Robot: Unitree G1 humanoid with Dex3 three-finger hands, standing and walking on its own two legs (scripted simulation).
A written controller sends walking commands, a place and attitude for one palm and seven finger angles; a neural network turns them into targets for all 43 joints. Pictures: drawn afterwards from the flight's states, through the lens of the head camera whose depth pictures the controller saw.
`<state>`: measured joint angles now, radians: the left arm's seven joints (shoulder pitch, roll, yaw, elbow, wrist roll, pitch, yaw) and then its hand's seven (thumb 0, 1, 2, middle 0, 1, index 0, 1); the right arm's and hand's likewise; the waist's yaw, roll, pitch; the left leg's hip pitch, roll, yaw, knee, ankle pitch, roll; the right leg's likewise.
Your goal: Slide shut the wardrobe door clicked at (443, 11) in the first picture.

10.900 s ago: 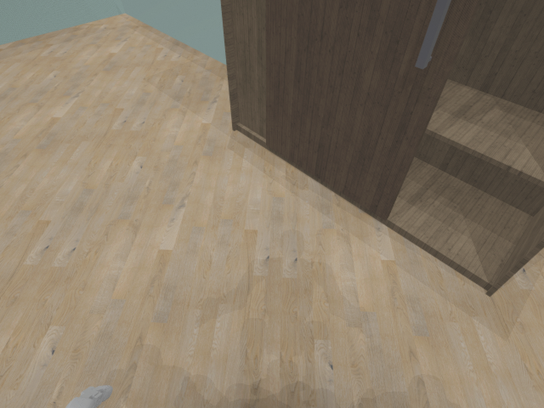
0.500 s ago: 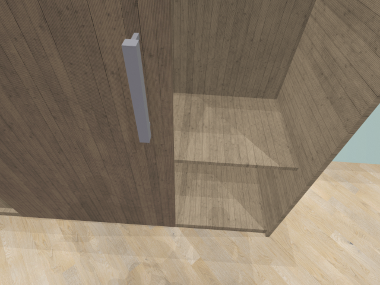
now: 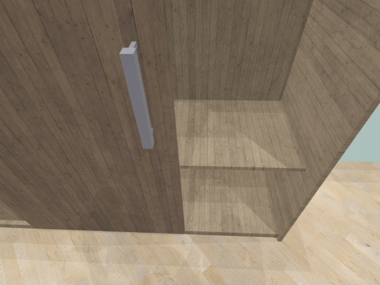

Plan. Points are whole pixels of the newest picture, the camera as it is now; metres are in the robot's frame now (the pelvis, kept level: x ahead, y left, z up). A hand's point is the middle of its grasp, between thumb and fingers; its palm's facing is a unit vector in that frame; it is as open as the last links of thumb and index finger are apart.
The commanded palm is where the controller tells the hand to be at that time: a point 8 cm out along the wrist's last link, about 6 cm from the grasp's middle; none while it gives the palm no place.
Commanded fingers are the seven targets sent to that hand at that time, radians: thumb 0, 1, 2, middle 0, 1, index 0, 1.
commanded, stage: come to a stop and stand still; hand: left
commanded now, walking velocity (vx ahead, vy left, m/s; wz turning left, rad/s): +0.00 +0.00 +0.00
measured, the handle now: (141, 100) +0.48 +0.14 +0.15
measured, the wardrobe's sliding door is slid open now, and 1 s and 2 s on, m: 0.49 0.49 0.49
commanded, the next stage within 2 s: look again from close up in 0.16 s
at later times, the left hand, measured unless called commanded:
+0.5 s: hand out of the picture +0.00 +0.16 -0.17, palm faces +0.03 -0.98 -0.18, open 7.4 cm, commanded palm none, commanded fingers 0.00 0.90 0.90 -0.20 -0.30 -0.20 -0.30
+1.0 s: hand out of the picture -0.03 +0.15 -0.17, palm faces +0.05 -0.99 -0.16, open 7.4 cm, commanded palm none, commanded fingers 0.00 0.90 0.90 -0.20 -0.30 -0.20 -0.30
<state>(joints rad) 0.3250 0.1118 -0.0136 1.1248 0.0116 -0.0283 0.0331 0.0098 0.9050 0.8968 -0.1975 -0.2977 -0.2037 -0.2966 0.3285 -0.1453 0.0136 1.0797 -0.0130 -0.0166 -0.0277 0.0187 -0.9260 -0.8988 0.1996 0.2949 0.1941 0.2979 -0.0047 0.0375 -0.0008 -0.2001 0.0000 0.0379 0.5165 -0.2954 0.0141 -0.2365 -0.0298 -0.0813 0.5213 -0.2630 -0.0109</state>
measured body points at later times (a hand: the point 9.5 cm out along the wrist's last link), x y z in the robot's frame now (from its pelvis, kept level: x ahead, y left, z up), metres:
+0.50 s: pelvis +0.00 +0.00 +0.00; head +0.00 -0.01 +0.45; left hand -0.01 +0.21 -0.15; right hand -0.01 -0.22 -0.16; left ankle -0.01 +0.11 -0.74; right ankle +0.01 -0.11 -0.74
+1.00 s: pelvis -0.01 -0.01 +0.01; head -0.01 -0.01 +0.46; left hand -0.03 +0.20 -0.16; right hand -0.02 -0.21 -0.16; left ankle -0.01 +0.11 -0.74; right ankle +0.01 -0.11 -0.74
